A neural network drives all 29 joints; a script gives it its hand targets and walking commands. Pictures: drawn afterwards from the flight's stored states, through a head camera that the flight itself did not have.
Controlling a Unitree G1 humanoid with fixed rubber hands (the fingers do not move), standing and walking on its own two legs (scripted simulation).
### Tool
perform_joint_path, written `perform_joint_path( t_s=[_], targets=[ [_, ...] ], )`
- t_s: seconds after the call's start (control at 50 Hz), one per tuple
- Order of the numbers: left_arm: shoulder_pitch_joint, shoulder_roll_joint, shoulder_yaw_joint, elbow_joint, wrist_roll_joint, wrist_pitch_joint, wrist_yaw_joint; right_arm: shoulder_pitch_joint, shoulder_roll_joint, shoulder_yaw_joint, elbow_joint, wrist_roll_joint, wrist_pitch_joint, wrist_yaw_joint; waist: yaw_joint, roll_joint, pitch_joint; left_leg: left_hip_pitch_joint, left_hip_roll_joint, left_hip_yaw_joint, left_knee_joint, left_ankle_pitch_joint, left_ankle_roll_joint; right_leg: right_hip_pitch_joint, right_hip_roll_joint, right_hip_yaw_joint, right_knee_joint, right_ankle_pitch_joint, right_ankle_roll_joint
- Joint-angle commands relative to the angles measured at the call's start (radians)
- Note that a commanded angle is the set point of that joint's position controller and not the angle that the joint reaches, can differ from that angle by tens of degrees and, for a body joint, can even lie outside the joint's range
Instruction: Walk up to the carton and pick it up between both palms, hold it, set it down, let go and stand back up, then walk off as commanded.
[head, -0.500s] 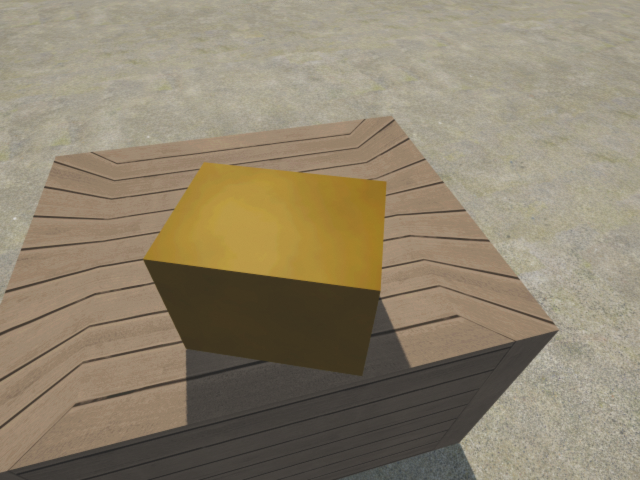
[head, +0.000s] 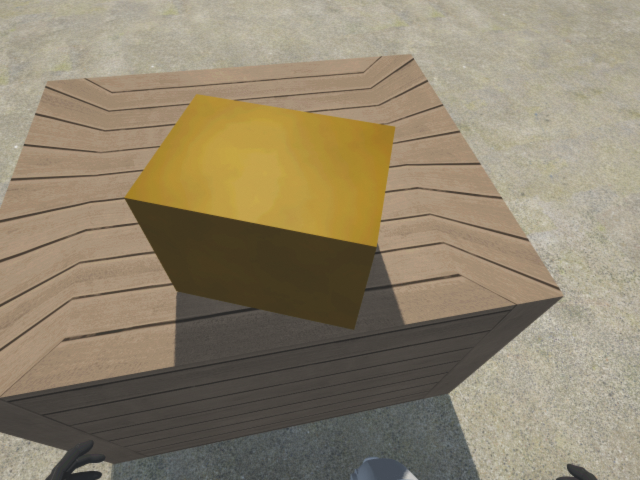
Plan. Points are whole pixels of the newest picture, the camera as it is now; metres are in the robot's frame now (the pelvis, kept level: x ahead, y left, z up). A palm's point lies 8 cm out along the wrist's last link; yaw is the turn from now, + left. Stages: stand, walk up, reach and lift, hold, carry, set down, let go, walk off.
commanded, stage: walk up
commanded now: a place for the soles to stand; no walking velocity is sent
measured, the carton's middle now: (277, 215) +0.49 +0.07 +0.00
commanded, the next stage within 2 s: none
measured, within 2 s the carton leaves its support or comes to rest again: neither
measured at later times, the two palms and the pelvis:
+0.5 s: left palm out of the picture -0.07 +0.28 -0.13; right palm out of the picture +0.06 -0.35 -0.12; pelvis -0.14 -0.06 -0.05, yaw +13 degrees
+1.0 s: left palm out of the picture -0.26 +0.25 -0.10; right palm out of the picture -0.09 -0.37 -0.10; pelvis -0.25 -0.07 -0.02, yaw +9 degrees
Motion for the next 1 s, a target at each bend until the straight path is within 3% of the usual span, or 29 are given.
perform_joint_path(
  t_s=[0.0,0.04,0.06,0.08,0.1,0.12,0.16,0.18,0.28,0.34,0.36,0.4,0.46,0.48,0.5,0.52,0.54,0.58,0.62,0.72,0.76,0.78,0.8,0.82,0.84,0.86,0.9,0.92,0.98],
  targets=[
    [0.100,0.126,0.042,-0.091,0.013,-0.002,-0.005,-0.039,-0.260,-0.058,-0.153,-0.009,-0.004,-0.007,0.042,0.234,-0.212,0.037,0.256,-0.194,0.041,0.707,0.229,0.096,-0.061,0.016,-0.140,-0.003,-0.002],
    [0.180,0.115,0.053,-0.081,0.010,-0.019,0.003,-0.076,-0.244,-0.050,-0.191,-0.005,0.012,0.002,0.085,0.237,-0.261,0.001,0.159,-0.111,0.192,0.619,0.156,0.258,-0.034,-0.050,-0.479,0.266,0.001],
    [0.171,0.184,0.056,-0.081,0.019,-0.032,0.011,-0.034,-0.203,-0.028,-0.195,0.008,0.017,0.008,0.068,0.086,-0.262,-0.068,0.047,-0.064,0.338,0.418,0.102,0.261,-0.084,0.030,-0.519,0.468,-0.015],
    [0.094,0.246,0.071,-0.128,0.038,-0.038,0.013,0.033,-0.146,-0.023,-0.209,0.005,0.022,0.000,0.030,-0.195,-0.229,-0.270,-0.138,-0.024,0.487,-0.309,0.054,0.292,-0.290,0.275,-0.571,0.707,-0.086],
    [0.016,0.303,0.082,-0.176,0.041,-0.039,0.007,0.078,-0.154,-0.039,-0.207,0.017,0.035,-0.015,0.028,-0.306,-0.246,-0.211,-0.151,-0.111,0.694,-0.501,0.052,0.106,-0.413,0.348,-0.569,0.759,-0.225],
    [0.027,0.308,0.081,-0.180,0.037,-0.048,0.014,0.061,-0.210,-0.052,-0.194,0.020,0.034,-0.019,0.028,-0.265,-0.236,-0.167,-0.146,-0.139,0.830,-0.470,0.072,0.014,-0.444,0.413,-0.584,0.721,-0.273],
    [-0.009,0.217,0.063,-0.216,0.017,-0.049,0.031,0.108,-0.217,-0.055,-0.187,0.040,0.027,-0.009,-0.013,-0.131,-0.156,-0.222,-0.127,-0.096,0.848,-0.355,0.056,0.087,-0.309,0.191,-0.484,0.748,-0.256],
    [-0.035,0.210,0.063,-0.216,0.017,-0.044,0.033,0.136,-0.187,-0.035,-0.182,0.037,0.030,-0.006,-0.018,-0.215,-0.128,-0.232,-0.139,-0.065,0.851,-0.340,0.052,0.065,-0.290,0.176,-0.464,0.751,-0.237],
    [0.165,0.220,0.075,-0.246,0.012,-0.067,0.061,0.052,-0.191,-0.051,-0.260,0.003,0.046,0.017,0.081,-0.072,-0.183,-0.381,-0.132,-0.132,0.756,-0.339,0.027,0.330,-0.369,0.274,-0.366,0.835,-0.259],
    [0.207,0.221,0.077,-0.278,0.011,-0.075,0.077,0.050,-0.189,-0.063,-0.291,-0.016,0.056,0.034,0.102,-0.151,-0.254,-0.386,-0.110,-0.099,0.676,-0.372,0.020,0.428,-0.421,0.312,-0.371,0.883,-0.291],
    [0.163,0.237,0.077,-0.294,0.017,-0.073,0.078,0.086,-0.192,-0.065,-0.292,-0.015,0.056,0.036,0.063,-0.171,-0.275,-0.326,-0.081,-0.102,0.616,-0.398,0.023,0.370,-0.432,0.292,-0.372,0.861,-0.291],
    [0.211,0.240,0.076,-0.288,0.010,-0.076,0.080,0.072,-0.190,-0.072,-0.315,-0.011,0.056,0.051,0.083,-0.167,-0.298,-0.287,-0.074,-0.067,0.525,-0.376,0.038,0.364,-0.416,0.232,-0.353,0.862,-0.257],
    [0.124,0.276,0.067,-0.302,0.008,-0.070,0.076,0.176,-0.173,-0.077,-0.280,-0.021,0.051,0.063,0.008,-0.181,-0.292,-0.061,-0.066,0.029,0.230,-0.275,0.082,0.150,-0.368,0.142,-0.324,0.615,-0.184],
    [0.066,0.246,0.056,-0.310,0.003,-0.061,0.076,0.247,-0.188,-0.097,-0.255,-0.026,0.049,0.075,-0.056,-0.123,-0.311,0.106,-0.077,0.026,0.128,-0.189,0.123,-0.031,-0.329,0.085,-0.274,0.434,-0.130],
    [0.115,0.195,0.039,-0.305,-0.005,-0.053,0.070,0.250,-0.240,-0.111,-0.260,-0.053,0.045,0.070,-0.061,0.090,-0.237,0.148,0.019,-0.203,0.000,-0.270,0.185,-0.262,-0.206,-0.036,-0.061,0.165,-0.050],
    [-0.023,0.178,0.037,-0.367,-0.004,-0.059,0.079,0.178,-0.361,-0.138,-0.299,-0.041,0.039,0.065,-0.110,0.403,-0.186,-0.046,0.284,-0.592,-0.142,-0.056,0.335,-0.338,0.014,-0.131,0.160,-0.175,0.019],
    [-0.054,0.235,0.053,-0.338,0.013,-0.062,0.085,0.113,-0.369,-0.150,-0.318,-0.038,0.031,0.057,-0.120,0.293,-0.173,-0.182,0.331,-0.680,-0.123,-0.029,0.427,-0.214,-0.008,0.048,0.304,-0.207,0.014],
    [0.122,0.211,0.048,-0.257,-0.029,-0.061,0.073,0.021,-0.269,-0.102,-0.339,-0.020,0.029,0.043,-0.004,0.170,-0.162,-0.060,0.196,-0.367,0.004,0.328,0.292,-0.239,0.046,0.130,0.354,-0.125,0.029],
    [0.199,0.190,0.045,-0.207,-0.019,-0.071,0.069,-0.018,-0.228,-0.084,-0.330,-0.018,0.027,0.030,0.031,0.198,-0.121,-0.109,0.174,-0.290,0.032,0.307,0.301,-0.155,0.058,0.084,0.377,-0.033,0.034],
    [0.233,0.172,0.039,-0.188,0.005,-0.092,0.038,0.005,-0.215,-0.079,-0.292,-0.027,0.005,0.036,0.003,0.220,-0.058,-0.083,0.156,-0.295,-0.080,-0.428,0.271,-0.087,0.030,0.052,-0.018,-0.054,0.031],
    [0.286,0.190,0.045,-0.169,0.016,-0.112,0.038,0.005,-0.250,-0.093,-0.286,-0.031,0.010,0.044,-0.002,0.234,-0.140,-0.067,0.217,-0.335,-0.090,-0.481,0.281,0.060,-0.011,-0.015,-0.262,-0.138,0.008],
    [0.274,0.179,0.042,-0.144,0.016,-0.120,0.036,0.005,-0.240,-0.083,-0.286,-0.032,0.011,0.045,0.012,0.187,-0.090,-0.180,0.163,-0.264,-0.067,-0.488,0.246,0.181,0.014,-0.063,-0.400,-0.030,0.005],
    [0.337,0.172,0.044,-0.128,0.024,-0.131,0.038,-0.009,-0.223,-0.072,-0.264,-0.032,0.015,0.046,0.046,0.167,-0.094,-0.236,0.093,-0.201,0.035,-0.506,0.187,0.277,0.009,0.000,-0.552,0.082,-0.014],
    [0.308,0.255,0.057,-0.121,0.038,-0.144,0.044,0.048,-0.143,-0.054,-0.233,-0.014,0.019,0.041,0.017,-0.093,-0.082,-0.344,-0.006,-0.129,0.293,-0.442,0.097,0.294,-0.136,0.350,-0.693,-0.141,-0.023],
    [0.230,0.309,0.064,-0.150,0.040,-0.150,0.048,-0.052,-0.167,-0.071,-0.259,-0.017,0.022,0.036,0.031,-0.174,0.029,-0.357,-0.051,-0.037,0.406,-0.381,0.059,-0.005,-0.319,0.648,-0.777,-0.431,-0.128],
    [0.182,0.291,0.065,-0.163,0.035,-0.154,0.041,-0.082,-0.226,-0.083,-0.232,-0.010,0.009,0.038,0.032,-0.099,0.098,-0.200,-0.017,-0.107,0.469,-0.329,0.066,-0.217,-0.336,0.643,-0.799,-0.517,-0.162],
    [0.154,0.236,0.049,-0.172,0.024,-0.168,0.042,0.007,-0.208,-0.084,-0.188,0.005,-0.005,0.063,-0.008,-0.042,0.055,-0.185,-0.035,-0.054,0.429,-0.253,0.058,-0.089,-0.268,0.437,-0.713,-0.305,-0.180],
    [0.183,0.235,0.044,-0.170,0.022,-0.171,0.045,0.026,-0.199,-0.077,-0.167,0.002,-0.004,0.066,0.007,-0.044,0.060,-0.217,-0.036,-0.062,0.418,-0.234,0.061,-0.057,-0.259,0.418,-0.708,-0.288,-0.143],
    [0.178,0.240,0.045,-0.174,0.029,-0.153,0.029,0.035,-0.169,-0.071,-0.164,0.000,-0.027,0.071,0.018,-0.209,0.023,-0.097,-0.030,0.038,0.205,-0.274,0.059,-0.084,-0.191,0.261,-0.669,-0.264,-0.149]
  ],
)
